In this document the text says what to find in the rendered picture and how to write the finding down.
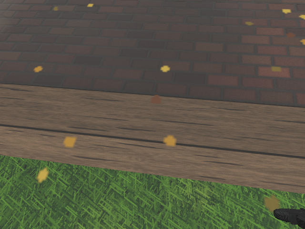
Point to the right robot hand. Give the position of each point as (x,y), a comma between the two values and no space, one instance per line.
(294,216)

